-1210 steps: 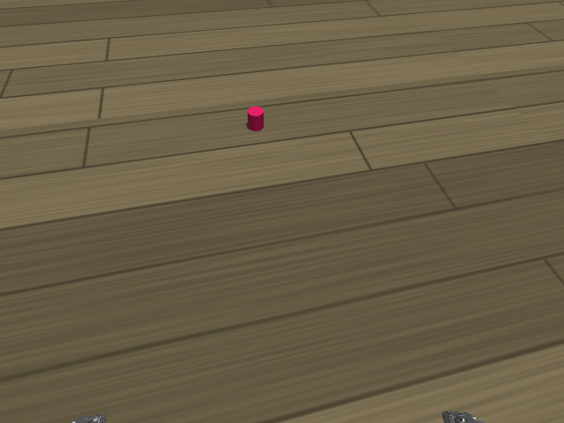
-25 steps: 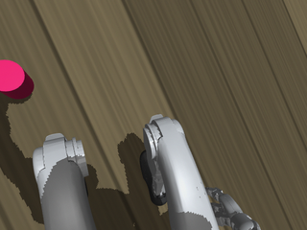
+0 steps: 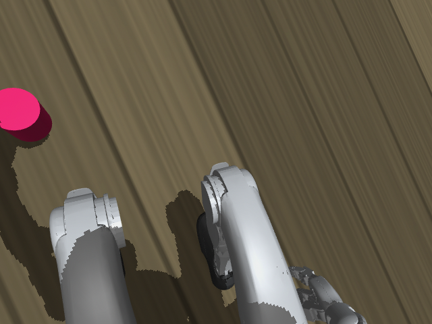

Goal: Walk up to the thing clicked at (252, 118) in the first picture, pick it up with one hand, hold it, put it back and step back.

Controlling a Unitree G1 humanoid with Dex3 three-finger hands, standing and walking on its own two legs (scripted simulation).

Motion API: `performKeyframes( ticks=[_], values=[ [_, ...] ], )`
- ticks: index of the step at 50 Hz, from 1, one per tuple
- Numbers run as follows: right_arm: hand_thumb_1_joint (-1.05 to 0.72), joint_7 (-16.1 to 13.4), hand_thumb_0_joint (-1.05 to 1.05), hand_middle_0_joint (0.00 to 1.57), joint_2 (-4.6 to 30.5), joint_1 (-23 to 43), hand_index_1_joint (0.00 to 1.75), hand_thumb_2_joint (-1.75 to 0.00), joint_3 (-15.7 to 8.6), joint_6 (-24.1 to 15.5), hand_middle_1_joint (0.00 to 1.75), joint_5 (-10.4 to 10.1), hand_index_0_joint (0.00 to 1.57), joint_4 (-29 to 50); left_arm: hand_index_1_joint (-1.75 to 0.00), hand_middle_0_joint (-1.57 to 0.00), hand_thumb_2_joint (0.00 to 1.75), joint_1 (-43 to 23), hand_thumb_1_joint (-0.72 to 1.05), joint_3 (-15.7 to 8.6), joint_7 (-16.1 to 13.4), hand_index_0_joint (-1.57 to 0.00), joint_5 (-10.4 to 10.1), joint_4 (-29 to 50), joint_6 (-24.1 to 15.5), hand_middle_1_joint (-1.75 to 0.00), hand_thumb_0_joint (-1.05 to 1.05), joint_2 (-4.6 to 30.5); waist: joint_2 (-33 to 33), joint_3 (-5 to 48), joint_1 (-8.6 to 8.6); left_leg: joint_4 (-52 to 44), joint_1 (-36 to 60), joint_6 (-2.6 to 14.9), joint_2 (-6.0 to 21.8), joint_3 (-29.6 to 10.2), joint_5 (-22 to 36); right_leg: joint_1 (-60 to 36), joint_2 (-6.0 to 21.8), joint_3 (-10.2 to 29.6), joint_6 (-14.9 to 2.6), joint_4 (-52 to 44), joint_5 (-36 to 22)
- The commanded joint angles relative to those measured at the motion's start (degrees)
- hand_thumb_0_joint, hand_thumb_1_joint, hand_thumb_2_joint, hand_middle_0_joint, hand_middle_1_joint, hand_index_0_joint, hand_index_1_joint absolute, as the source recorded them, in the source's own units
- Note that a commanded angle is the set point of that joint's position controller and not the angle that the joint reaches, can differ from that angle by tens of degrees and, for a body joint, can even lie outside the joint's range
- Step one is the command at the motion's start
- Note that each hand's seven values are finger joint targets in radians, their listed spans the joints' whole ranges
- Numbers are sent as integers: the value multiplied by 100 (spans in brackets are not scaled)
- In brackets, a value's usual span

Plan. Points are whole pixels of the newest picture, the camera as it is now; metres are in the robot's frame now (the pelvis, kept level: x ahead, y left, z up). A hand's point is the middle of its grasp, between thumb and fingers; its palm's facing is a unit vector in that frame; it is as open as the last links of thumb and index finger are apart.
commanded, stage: approach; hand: left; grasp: from above
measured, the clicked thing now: (13, 116) +0.50 +0.30 -0.29
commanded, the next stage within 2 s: rest palm in 0.50 s
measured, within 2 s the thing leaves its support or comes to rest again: neither
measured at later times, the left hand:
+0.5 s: hand (11, 93) +0.50 +0.27 -0.17, palm faces -0.40 -0.07 -0.92, open 13.8 cm
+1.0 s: hand (13, 119) +0.47 +0.29 -0.23, palm faces -0.47 -0.10 -0.88, open 13.6 cm
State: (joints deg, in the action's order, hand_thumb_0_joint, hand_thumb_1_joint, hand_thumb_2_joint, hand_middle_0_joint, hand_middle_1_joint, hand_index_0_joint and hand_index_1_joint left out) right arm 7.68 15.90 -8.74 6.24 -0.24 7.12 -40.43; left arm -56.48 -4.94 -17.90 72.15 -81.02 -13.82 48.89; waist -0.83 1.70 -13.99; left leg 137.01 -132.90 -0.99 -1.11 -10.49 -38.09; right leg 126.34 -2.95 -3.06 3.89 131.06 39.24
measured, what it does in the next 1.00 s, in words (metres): stands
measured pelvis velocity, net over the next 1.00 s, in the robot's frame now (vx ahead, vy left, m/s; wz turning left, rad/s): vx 0.01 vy -0.01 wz -0.02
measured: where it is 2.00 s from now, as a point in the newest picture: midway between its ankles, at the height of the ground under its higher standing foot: (168, 279)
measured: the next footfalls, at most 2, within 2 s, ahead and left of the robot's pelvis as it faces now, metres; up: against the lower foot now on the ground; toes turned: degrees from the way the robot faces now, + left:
none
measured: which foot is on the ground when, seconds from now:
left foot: down 0.00-1.00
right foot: down 0.00-1.00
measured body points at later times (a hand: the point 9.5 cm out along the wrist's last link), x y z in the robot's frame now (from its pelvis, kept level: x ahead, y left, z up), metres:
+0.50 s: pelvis +0.00 +0.00 +0.00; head +0.24 +0.08 +0.36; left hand +0.52 +0.27 -0.12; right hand +0.04 -0.27 -0.09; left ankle +0.08 +0.13 -0.30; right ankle +0.11 -0.14 -0.30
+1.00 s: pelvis +0.01 -0.01 -0.02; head +0.28 +0.08 +0.33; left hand +0.49 +0.29 -0.18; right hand +0.05 -0.28 -0.10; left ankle +0.08 +0.13 -0.30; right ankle +0.11 -0.14 -0.30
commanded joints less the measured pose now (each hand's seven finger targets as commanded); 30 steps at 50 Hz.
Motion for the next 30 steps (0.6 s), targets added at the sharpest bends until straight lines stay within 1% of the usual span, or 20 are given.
performKeyframes(
  ticks=[1,2,3,4,5,6,8,10,13,15,16,18,19,20,21,22,23,24,29,30],
  values=[
    [-90,-58,0,20,1514,-1154,30,-90,-479,-13,30,22,20,35,-103,-8,101,-1750,-56,-224,-210,-8,-86,908,-19,-102,0,1494,2005,3885,-20,-1521,3242,197,67,635,857,-1620,-75,-711,-575,-1198,-1218],
    [-90,-64,0,20,1502,-1151,30,-90,-482,-16,30,18,20,26,-103,-8,102,-1696,-57,-129,-200,-7,-84,763,-10,-103,0,1351,2005,3809,-49,-1547,3287,188,78,604,828,-1519,-74,-723,-584,-1182,-1197],
    [-91,-64,0,20,1504,-1101,30,-90,-464,-18,30,14,20,25,-103,-8,109,-1799,-61,-128,-210,-4,-84,868,-26,-99,0,1392,2096,3738,-49,-1573,3242,180,74,591,775,-1446,-69,-728,-594,-1153,-1158],
    [-91,-64,0,20,1513,-1142,30,-90,-475,-21,30,12,20,26,-107,-7,101,-1791,-55,-121,-208,-8,-65,845,-21,-107,0,1374,2079,3733,-71,-1582,3270,180,72,580,778,-1454,-67,-729,-590,-1173,-1168],
    [-91,-68,0,20,1503,-1144,30,-90,-495,-23,30,1,20,21,-108,-7,101,-1786,-55,-36,-194,-8,-59,858,-8,-108,0,1223,1986,3777,-81,-1566,3348,183,88,571,822,-1425,-76,-733,-592,-1178,-1213],
    [-91,-70,0,20,1499,-1151,30,-90,-504,-34,30,11,20,14,-108,-8,101,-1953,-54,-34,-223,-8,-79,906,-28,-109,0,1220,2025,3780,-144,-1518,3263,198,82,607,742,-1406,-77,-720,-584,-1208,-1155],
    [-91,-57,0,20,1473,-1184,30,-90,-480,-76,30,15,20,-21,-109,-7,100,-2017,-55,191,-241,-8,-107,770,-17,-109,0,849,2025,3549,-258,-1564,3244,180,93,570,658,-1284,-74,-742,-596,-1201,-1116],
    [-91,-76,0,20,1490,-1237,30,-90,-494,-85,30,30,20,-33,-108,-7,101,-2282,-55,229,-316,-8,-70,930,-20,-109,0,826,2084,3780,-305,-1526,3361,177,97,569,676,-1316,-84,-758,-592,-1231,-1141],
    [-91,-72,0,20,1482,-1337,30,-90,-463,-130,30,57,20,-100,-109,-7,101,-2607,-54,402,-428,-8,-44,825,58,-110,0,532,2111,3804,-451,-1487,3338,170,98,589,819,-1330,-84,-777,-579,-1215,-1301],
    [-91,-93,0,20,1506,-1326,30,-90,-459,-155,30,54,20,-101,-109,-7,100,-2662,-54,429,-536,-8,2,592,162,-110,0,512,2220,3785,-420,-1582,3493,140,109,539,849,-1165,-79,-804,-615,-1137,-1311],
    [-91,-92,0,20,1518,-1354,30,-90,-448,-172,30,78,20,-104,-109,-8,100,-2768,-53,398,-603,-9,58,525,235,-110,0,537,2296,3784,-491,-1567,3546,128,122,530,893,-1142,-70,-809,-610,-1115,-1362],
    [-91,-82,0,20,1502,-1338,30,-90,-381,-197,30,105,20,-83,-109,-8,101,-2790,-53,330,-737,-9,117,186,394,-109,0,613,2304,3667,-482,-1523,3370,146,110,581,883,-1134,-89,-788,-617,-1105,-1359],
    [-91,-72,0,20,1507,-1347,30,-90,-355,-209,30,129,20,-68,-108,-8,101,-2730,-53,241,-797,-9,144,43,476,-109,0,706,2227,3681,-472,-1492,3287,160,102,597,928,-1198,-83,-777,-607,-1098,-1399],
    [-90,-67,0,20,1510,-1335,30,-90,-321,-207,30,128,20,-53,-108,-9,103,-2767,-53,153,-846,-9,159,27,552,-108,0,827,2250,3799,-388,-1512,3266,166,92,614,944,-1217,-92,-766,-619,-1071,-1395],
    [-91,-55,0,20,1500,-1329,30,-90,-288,-212,30,143,20,-13,-108,-9,103,-2657,-53,117,-868,-9,160,-166,629,-108,0,839,2262,3784,-414,-1464,3194,178,88,642,971,-1283,-90,-759,-610,-1057,-1411],
    [-91,-56,0,20,1472,-1271,30,-90,-248,-211,30,142,20,29,-108,-9,103,-2544,-53,133,-882,-9,153,-277,697,-108,0,812,2220,3840,-375,-1444,3146,203,78,683,997,-1380,-117,-737,-612,-1091,-1444],
    [-90,-66,0,20,1503,-1280,30,-90,-244,-217,30,127,20,41,-108,-10,104,-2565,-51,43,-895,-11,142,-190,749,-109,0,948,2180,3979,-357,-1424,3155,218,73,693,1066,-1487,-109,-718,-596,-1096,-1501],
    [-90,-59,0,20,1504,-1266,30,-90,-223,-224,30,117,20,79,-108,-11,104,-2344,-50,34,-875,-11,118,-466,827,-109,0,925,2078,3858,-356,-1403,3061,229,73,694,1051,-1483,-105,-713,-597,-1066,-1487],
    [-90,-75,0,20,1499,-1135,30,-90,-183,-231,30,45,20,174,-110,-12,109,-2189,-50,-139,-725,-12,-134,-65,899,-109,0,1305,1930,3917,-236,-1335,2675,292,78,742,820,-1760,-139,-645,-565,-1091,-1278],
    [-90,-75,0,20,1470,-1152,30,-90,-191,-243,30,38,20,166,-107,-11,106,-2125,-51,-117,-667,-11,-177,-55,894,-107,0,1264,1856,3924,-245,-1294,2670,295,93,738,806,-1804,-157,-637,-560,-1086,-1274]
  ],
)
